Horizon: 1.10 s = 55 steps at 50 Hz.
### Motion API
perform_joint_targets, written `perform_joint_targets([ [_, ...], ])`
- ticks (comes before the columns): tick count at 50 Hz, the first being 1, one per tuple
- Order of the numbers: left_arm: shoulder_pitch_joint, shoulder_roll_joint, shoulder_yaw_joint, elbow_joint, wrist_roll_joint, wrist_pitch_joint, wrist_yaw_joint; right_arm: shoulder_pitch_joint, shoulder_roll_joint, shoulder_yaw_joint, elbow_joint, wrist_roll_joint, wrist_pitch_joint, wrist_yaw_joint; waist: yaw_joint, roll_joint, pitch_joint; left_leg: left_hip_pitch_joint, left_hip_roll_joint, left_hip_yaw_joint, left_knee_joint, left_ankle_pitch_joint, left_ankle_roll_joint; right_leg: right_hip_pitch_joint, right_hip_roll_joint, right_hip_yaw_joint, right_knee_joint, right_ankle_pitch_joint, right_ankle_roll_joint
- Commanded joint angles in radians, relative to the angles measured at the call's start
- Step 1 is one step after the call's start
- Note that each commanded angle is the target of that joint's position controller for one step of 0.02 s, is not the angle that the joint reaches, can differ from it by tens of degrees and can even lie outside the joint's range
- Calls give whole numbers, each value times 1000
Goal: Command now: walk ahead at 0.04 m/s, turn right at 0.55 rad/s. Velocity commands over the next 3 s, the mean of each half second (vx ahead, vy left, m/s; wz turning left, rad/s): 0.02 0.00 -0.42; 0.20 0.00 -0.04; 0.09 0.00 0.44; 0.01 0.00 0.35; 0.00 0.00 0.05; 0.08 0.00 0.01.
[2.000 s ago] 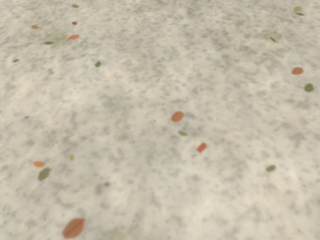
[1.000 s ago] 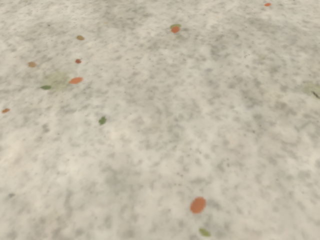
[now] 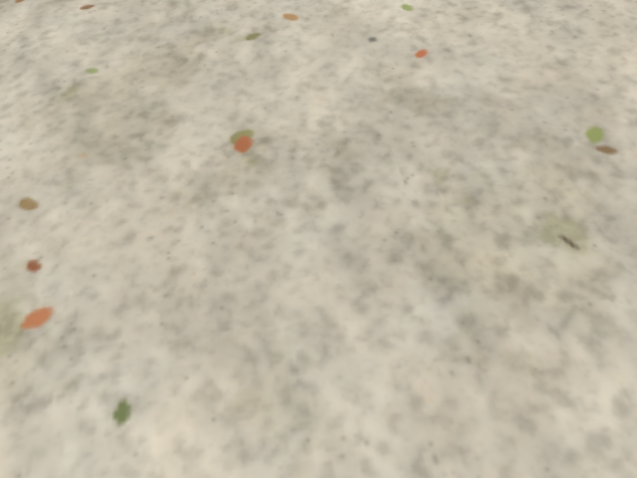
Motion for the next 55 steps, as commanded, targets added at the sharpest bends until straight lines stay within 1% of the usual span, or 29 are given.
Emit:
perform_joint_targets([
  [1, 93, 272, 63, -57, 4, -40, 24, 75, -51, -20, -84, 7, 17, 9, 3, -360, -82, -247, -2, -68, 300, -264, -66, 232, -328, 500, -280, 534, -152],
  [2, 187, 291, 80, -29, -8, -36, 28, -35, -77, -19, -108, 4, 35, -6, 91, -247, -91, -322, -71, -236, 469, -374, -79, 217, -369, 525, -263, 679, -282],
  [3, 172, 249, 70, -23, -12, -32, 34, -40, -83, -21, -109, 12, 44, -6, 60, -157, -77, -343, -57, -297, 535, -312, -82, 209, -318, 445, -254, 656, -283],
  [4, 101, 209, 57, -36, -15, -25, 40, -34, -79, -21, -102, 22, 39, -4, 28, -129, -48, -340, -48, -326, 524, -219, -76, 176, -251, 374, -264, 574, -244],
  [5, 34, 186, 49, -55, -19, -20, 44, -35, -88, -24, -101, 18, 30, -4, 5, -136, -43, -344, -44, -342, 497, -151, -69, 178, -198, 335, -266, 526, -204],
  [7, 0, 156, 38, -78, -25, -20, 42, -10, -110, -32, -91, -5, 29, 1, -5, -126, -90, -313, -67, -339, 521, -95, -68, 196, -163, 308, -252, 599, -195],
  [9, 29, 179, 43, -75, -25, -28, 35, -5, -95, -30, -98, 3, 35, 3, -1, -89, -114, -303, -74, -350, 496, -89, -74, 212, -161, 323, -247, 594, -201],
  [17, 54, 193, 34, -61, -1, -28, 32, -36, -79, -14, -121, 17, 45, -8, 36, -136, -96, -161, -91, -346, 239, -116, -57, 151, -162, 381, -266, 398, -197],
  [20, 28, 193, 28, -53, 2, -24, 30, -11, -78, -11, -117, 25, 38, -13, 30, -143, -92, -59, -111, -335, 122, -126, -34, 114, -161, 404, -246, 407, -180],
  [22, -3, 186, 20, -46, -7, -19, 34, 44, -60, -5, -97, 25, 28, -16, -9, -123, -87, 60, -123, -317, -80, -21, -16, 78, -139, 403, -209, 393, -142],
  [23, -5, 170, 12, -42, -14, -18, 37, 67, -56, -1, -89, 19, 18, -18, -25, -91, -81, 151, -101, -344, -238, 98, -4, 25, -114, 395, -189, 322, -95],
  [24, 21, 115, -5, -46, -17, -23, 37, 59, -108, -4, -96, -3, 4, -23, 1, 39, -89, 202, 55, -521, -349, 87, 23, -30, -43, 341, -105, 183, -36],
  [25, 55, 85, -13, -41, -30, -24, 39, -29, -179, -9, -126, -1, -3, -17, 52, 157, -59, 139, 215, -695, -384, 239, 98, -73, 109, 217, -75, -39, 1],
  [26, 44, 134, -2, -22, -13, -16, 41, -56, -155, -5, -123, 2, -5, -8, 28, 187, -55, 3, 253, -689, -358, 270, 177, 49, 87, 177, 34, -173, 11],
  [27, 37, 141, 1, -10, -18, -13, 36, -88, -101, 12, -123, 4, -11, -2, 40, 150, -37, -13, 202, -640, -360, 270, 178, 74, 80, 185, 68, -149, 10],
  [29, 29, 126, 0, 10, -17, -15, 31, -104, -92, 21, -110, 9, -14, -6, 43, 154, -19, 38, 110, -539, -326, 295, 125, 61, 74, 169, 37, -83, 21],
  [30, 44, 111, -8, 24, -9, -18, 29, -74, -93, 23, -95, 10, -16, -7, 32, 158, -53, 97, 89, -522, -322, 249, 115, 67, 71, 152, -10, -67, 27],
  [32, 34, 111, -11, 46, 4, -29, 31, 15, -151, -1, -54, 11, -4, -1, -11, 153, -42, 170, 73, -556, -341, -22, 126, 29, 99, 81, -42, -90, 27],
  [34, -10, 114, -12, 41, 8, -40, 28, 68, -166, -15, -26, 10, 11, 4, -37, 141, 20, 177, 104, -631, -386, -259, 154, -26, 85, 60, -52, -137, 20],
  [36, 5, 91, -18, 55, 2, -53, 26, 62, -160, -23, -14, 12, 15, 9, -21, 122, 57, 135, 108, -643, -394, -308, 162, 18, 73, 43, -133, -102, 0],
  [38, 98, 85, -18, 97, 1, -71, 31, 6, -140, -26, -21, 19, 9, 15, 34, 87, 47, -7, 64, -587, -347, -294, 135, 223, 65, 55, -249, -40, -41],
  [39, 184, 113, -11, 125, 4, -81, 37, -50, -111, -22, -40, 19, -1, 19, 80, 29, 34, -149, 23, -528, -245, -266, 110, 371, 4, 140, -284, -79, -71],
  [40, 280, 191, 9, 150, 0, -89, 44, -136, -53, -5, -86, 26, -16, 28, 126, -147, 28, -335, -95, -383, -47, -222, 56, 468, -137, 392, -390, -308, -135],
  [41, 332, 246, 27, 176, -8, -93, 41, -207, -60, -2, -126, 13, -27, 31, 154, -240, 107, -483, -144, -276, 116, -180, 38, 472, -301, 609, -508, -389, -206],
  [42, 305, 203, 18, 177, 3, -99, 40, -230, -109, -17, -129, 3, -33, 30, 132, -150, 163, -536, -92, -331, 241, -174, 39, 442, -333, 615, -509, -305, -234],
  [44, 231, 169, 10, 158, 1, -111, 41, -142, -106, -20, -92, 6, -42, 46, 63, -111, 116, -517, -55, -355, 319, -95, 33, 450, -262, 487, -506, -171, -201],
  [48, 205, 125, -11, 176, 0, -130, 47, -99, -51, -5, -67, -1, -35, 58, 20, -110, 61, -359, -85, -314, 293, 3, -1, 356, -177, 169, -405, 552, -135],
  [52, 202, 146, -16, 183, -4, -122, 52, -160, -41, 6, -99, 10, -21, 59, 28, -152, 46, -172, -106, -246, 125, 128, 20, 239, -160, 52, -305, 774, -88],
  [55, 179, 178, -6, 175, -13, -114, 62, -24, -83, -10, -63, 4, -23, 52, -26, -135, -24, -11, -159, -224, 39, 137, 67, 238, -161, 27, -76, 922, -60],
])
